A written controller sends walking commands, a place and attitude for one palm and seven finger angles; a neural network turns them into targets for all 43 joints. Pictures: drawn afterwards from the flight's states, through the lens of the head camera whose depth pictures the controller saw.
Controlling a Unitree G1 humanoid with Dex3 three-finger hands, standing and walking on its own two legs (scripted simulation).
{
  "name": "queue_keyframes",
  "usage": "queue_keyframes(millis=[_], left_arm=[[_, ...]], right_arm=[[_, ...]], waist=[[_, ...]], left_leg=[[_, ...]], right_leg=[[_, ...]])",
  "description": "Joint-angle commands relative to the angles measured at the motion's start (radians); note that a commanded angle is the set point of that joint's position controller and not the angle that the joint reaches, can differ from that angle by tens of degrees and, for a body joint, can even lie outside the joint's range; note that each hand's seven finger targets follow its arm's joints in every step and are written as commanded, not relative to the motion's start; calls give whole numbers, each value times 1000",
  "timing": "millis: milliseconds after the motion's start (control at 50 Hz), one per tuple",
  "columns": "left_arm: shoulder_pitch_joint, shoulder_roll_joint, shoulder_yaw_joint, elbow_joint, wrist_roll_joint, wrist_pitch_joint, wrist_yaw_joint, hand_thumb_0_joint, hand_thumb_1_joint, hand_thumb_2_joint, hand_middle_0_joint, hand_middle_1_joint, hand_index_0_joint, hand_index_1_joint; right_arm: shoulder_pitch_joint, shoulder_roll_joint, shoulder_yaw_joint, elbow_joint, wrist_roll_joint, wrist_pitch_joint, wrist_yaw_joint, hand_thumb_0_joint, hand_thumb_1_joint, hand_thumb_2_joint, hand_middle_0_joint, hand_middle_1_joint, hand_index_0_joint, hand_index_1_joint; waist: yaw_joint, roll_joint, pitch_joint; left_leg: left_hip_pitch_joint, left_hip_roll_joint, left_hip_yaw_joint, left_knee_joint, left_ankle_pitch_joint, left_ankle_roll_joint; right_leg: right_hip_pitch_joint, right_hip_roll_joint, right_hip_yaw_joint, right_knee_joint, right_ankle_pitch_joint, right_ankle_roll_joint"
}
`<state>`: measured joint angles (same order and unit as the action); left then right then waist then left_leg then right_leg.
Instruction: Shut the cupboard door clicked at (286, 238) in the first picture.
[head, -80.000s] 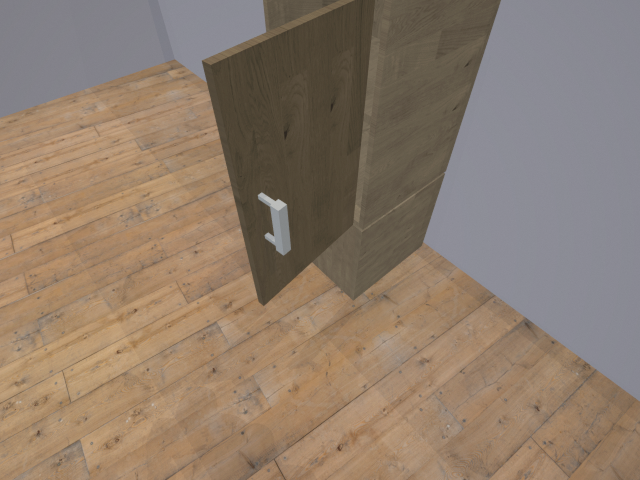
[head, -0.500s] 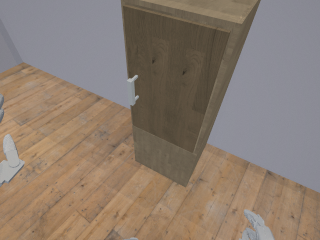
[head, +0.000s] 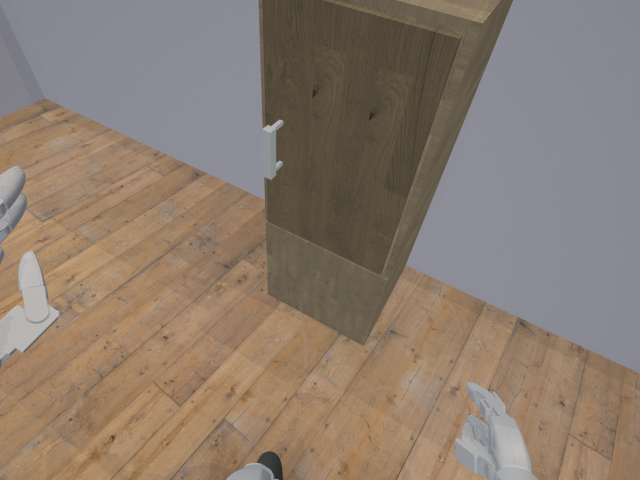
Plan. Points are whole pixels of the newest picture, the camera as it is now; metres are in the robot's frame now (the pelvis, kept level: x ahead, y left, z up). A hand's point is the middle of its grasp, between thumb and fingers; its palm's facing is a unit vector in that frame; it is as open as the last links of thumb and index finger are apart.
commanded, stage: stop stepping back and stand still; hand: left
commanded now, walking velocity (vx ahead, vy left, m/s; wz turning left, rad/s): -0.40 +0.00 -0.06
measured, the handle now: (274, 149) +0.78 +0.14 -0.05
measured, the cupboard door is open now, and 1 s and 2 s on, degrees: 0 0 0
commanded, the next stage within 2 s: let the arm hang, fingers relaxed in 1.34 s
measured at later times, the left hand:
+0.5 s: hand out of the picture +0.15 +0.31 +0.19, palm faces +0.35 -0.84 -0.42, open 7.4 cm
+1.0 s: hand out of the picture +0.19 +0.31 +0.17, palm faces +0.29 -0.83 -0.48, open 7.4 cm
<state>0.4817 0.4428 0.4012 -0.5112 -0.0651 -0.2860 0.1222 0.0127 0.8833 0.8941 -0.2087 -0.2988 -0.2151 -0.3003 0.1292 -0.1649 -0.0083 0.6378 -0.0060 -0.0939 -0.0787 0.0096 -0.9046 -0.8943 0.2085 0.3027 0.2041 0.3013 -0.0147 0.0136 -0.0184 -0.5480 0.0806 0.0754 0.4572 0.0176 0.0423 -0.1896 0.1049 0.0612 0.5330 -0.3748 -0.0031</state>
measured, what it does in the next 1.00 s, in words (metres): steps on the spot: right foot, then left foot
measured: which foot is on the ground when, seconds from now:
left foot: down 0.00-0.38, up 0.40-0.54, down 0.56-1.00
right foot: down 0.00-0.18, up 0.20-0.36, down 0.38-0.58, up 0.60-0.84, down 0.86-1.00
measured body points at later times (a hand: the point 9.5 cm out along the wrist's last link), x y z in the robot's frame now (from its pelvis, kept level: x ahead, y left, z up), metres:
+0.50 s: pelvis -0.06 +0.06 +0.01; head -0.08 +0.09 +0.45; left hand +0.13 +0.35 +0.21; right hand +0.06 -0.19 -0.07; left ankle +0.02 +0.14 -0.70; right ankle -0.09 -0.04 -0.72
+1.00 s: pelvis -0.05 +0.07 +0.02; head -0.03 +0.08 +0.47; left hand +0.17 +0.36 +0.20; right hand +0.07 -0.17 -0.08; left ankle +0.00 +0.16 -0.72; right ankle -0.11 -0.01 -0.72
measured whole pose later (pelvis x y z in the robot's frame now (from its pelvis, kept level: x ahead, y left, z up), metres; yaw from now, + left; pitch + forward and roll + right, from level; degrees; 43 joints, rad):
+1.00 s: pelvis -0.05 +0.07 +0.02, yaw -7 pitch +2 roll -1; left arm 0.57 0.44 0.42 -0.45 -0.07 -0.15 0.16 0.01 0.89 0.89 -0.21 -0.30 -0.21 -0.30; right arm 0.23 -0.18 0.03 0.64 0.00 -0.07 -0.07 0.01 -0.90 -0.89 0.21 0.30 0.20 0.30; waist -0.03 0.00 -0.03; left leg -0.32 0.01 0.08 0.48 -0.20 0.03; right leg -0.17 0.04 -0.04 0.43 -0.30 -0.04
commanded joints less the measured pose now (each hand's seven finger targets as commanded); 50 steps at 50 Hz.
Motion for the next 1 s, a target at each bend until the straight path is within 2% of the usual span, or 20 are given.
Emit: queue_keyframes(millis=[0, 60, 120, 160, 180, 220, 300, 340, 360, 380, 400, 420, 500, 540, 580, 600, 640, 720, 880, 980], left_arm=[[47, 242, 206, -188, -15, -56, 39, 0, 900, 900, -200, -300, -200, -300], [33, 201, 155, -107, 4, -21, 53, 0, 900, 900, -200, -300, -200, -300], [-90, 168, 110, -72, 6, -3, 49, 0, 900, 900, -200, -300, -200, -300], [-76, 172, 141, -113, 11, -26, 47, 0, 900, 900, -200, -300, -200, -300], [-86, 196, 150, -155, 8, -26, 44, 0, 900, 900, -200, -300, -200, -300], [-26, 165, 128, -258, -4, -10, 33, 0, 900, 900, -200, -300, -200, -300], [119, 168, 131, -350, -11, 44, 41, 0, 900, 900, -200, -300, -200, -300], [116, 218, 175, -324, -4, 75, 53, 0, 900, 900, -200, -300, -200, -300], [65, 238, 197, -322, -9, 79, 57, 0, 900, 900, -200, -300, -200, -300], [27, 255, 237, -256, -20, 80, 66, 0, 900, 900, -200, -300, -200, -300], [34, 189, 176, -157, -19, 106, 69, 0, 900, 900, -200, -300, -200, -300], [-25, 162, 146, -111, -11, 114, 75, 0, 900, 900, -200, -300, -200, -300], [-158, 168, 102, -73, 29, 100, 82, 0, 900, 900, -200, -300, -200, -300], [-148, 145, 82, -152, 27, 77, 78, 0, 900, 900, -200, -300, -200, -300], [-145, 212, 138, -224, 23, 52, 65, 0, 900, 900, -200, -300, -200, -300], [-131, 187, 124, -258, 26, 44, 60, 0, 900, 900, -200, -300, -200, -300], [-42, 168, 126, -276, 27, 43, 61, 0, 900, 900, -200, -300, -200, -300], [97, 154, 136, -245, 17, 54, 64, 0, 900, 900, -200, -300, -200, -300], [77, 169, 154, -127, -2, 64, 60, 0, 900, 900, -200, -300, -200, -300], [77, 174, 153, -179, 0, 70, 67, 0, 900, 900, -200, -300, -200, -300]], right_arm=[[-51, -137, -52, -154, -5, -27, -10, 0, -900, -900, 200, 300, 200, 300], [11, -142, -43, -142, -3, -18, -11, 0, -900, -900, 200, 300, 200, 300], [10, -197, -38, -157, 9, -42, -34, 0, -900, -900, 200, 300, 200, 300], [-2, -222, -46, -175, 16, -73, -37, 0, -900, -900, 200, 300, 200, 300], [-9, -218, -43, -178, 5, -82, -37, 0, -900, -900, 200, 300, 200, 300], [15, -179, -46, -179, -3, -89, -10, 0, -900, -900, 200, 300, 200, 300], [39, -151, -42, -191, -7, -81, 14, 0, -900, -900, 200, 300, 200, 300], [51, -149, -44, -166, -15, -46, 14, 0, -900, -900, 200, 300, 200, 300], [54, -158, -49, -147, -20, -32, 11, 0, -900, -900, 200, 300, 200, 300], [55, -167, -47, -127, -36, -23, 8, 0, -900, -900, 200, 300, 200, 300], [61, -135, -40, -115, -11, -12, 1, 0, -900, -900, 200, 300, 200, 300], [56, -152, -39, -125, -3, -2, -4, 0, -900, -900, 200, 300, 200, 300], [10, -172, -21, -114, 1, -13, -29, 0, -900, -900, 200, 300, 200, 300], [14, -190, -17, -150, 7, -41, -33, 0, -900, -900, 200, 300, 200, 300], [10, -158, -3, -139, -9, -64, -27, 0, -900, -900, 200, 300, 200, 300], [15, -144, -4, -145, -19, -75, -18, 0, -900, -900, 200, 300, 200, 300], [17, -142, -10, -142, -20, -88, 1, 0, -900, -900, 200, 300, 200, 300], [36, -149, -8, -151, -16, -72, 3, 0, -900, -900, 200, 300, 200, 300], [56, -160, -24, -135, 0, -45, -10, 0, -900, -900, 200, 300, 200, 300], [25, -157, -23, -154, 15, -23, -4, 0, -900, -900, 200, 300, 200, 300]], waist=[[-6, -4, -70], [-26, -128, 17], [-18, 94, 111], [1, 294, -21], [10, 335, -53], [28, 216, -182], [16, 212, -221], [-1, 24, -157], [-9, -52, -119], [-16, -73, -102], [-14, -216, -60], [-31, -220, 14], [-27, 29, 117], [-14, 238, 117], [-18, 314, 81], [-14, 230, 79], [9, 123, -2], [0, 219, -73], [-6, 57, -162], [-4, 27, -178]], left_leg=[[449, -25, -60, 208, -334, -102], [397, -58, -89, 336, -278, -84], [234, 50, -240, -130, -369, -43], [94, 180, -430, -455, -921, -31], [85, 196, -486, -504, -952, -59], [263, 153, -343, -438, -719, -123], [281, 32, -102, -273, -519, -148], [300, -56, 11, 64, -421, -117], [361, -66, -32, 319, -354, -103], [354, -52, -80, 446, -332, -95], [255, -57, -147, 523, -371, -89], [208, -33, -151, 526, -392, -75], [256, -22, -83, 86, -416, -31], [263, 106, -323, -146, -512, 32], [178, 237, -614, -407, -864, 38], [164, 237, -608, -426, -815, 21], [244, 200, -424, -355, -606, 24], [275, 119, -219, -273, -434, -28], [347, 70, -157, -71, 39, -55], [333, 34, -114, 23, 21, -34]], right_leg=[[-522, -258, 198, -327, -257, -135], [-543, -299, 171, -307, -45, -127], [-321, -66, -5, -141, -51, -1], [-32, 48, -68, 130, -127, 12], [-15, 57, -60, 204, -139, 8], [-19, 54, -91, 202, -160, -13], [94, 13, -139, -90, -77, -38], [-68, -166, 8, -266, -139, -113], [-293, -321, 174, -347, -239, -186], [-387, -414, 224, -372, -232, -229], [-370, -404, 238, -358, -384, -236], [-408, -388, 215, -354, -430, -210], [-303, -257, 62, -157, -257, -119], [-275, -106, -25, 46, -108, -43], [-244, -55, -56, 305, -116, -1], [-223, -65, -32, 346, -80, -7], [-158, -84, -45, 247, -31, -6], [14, -59, -135, -55, 47, -4], [87, -129, -57, -115, 342, -22], [61, -194, 19, -125, 433, -36]])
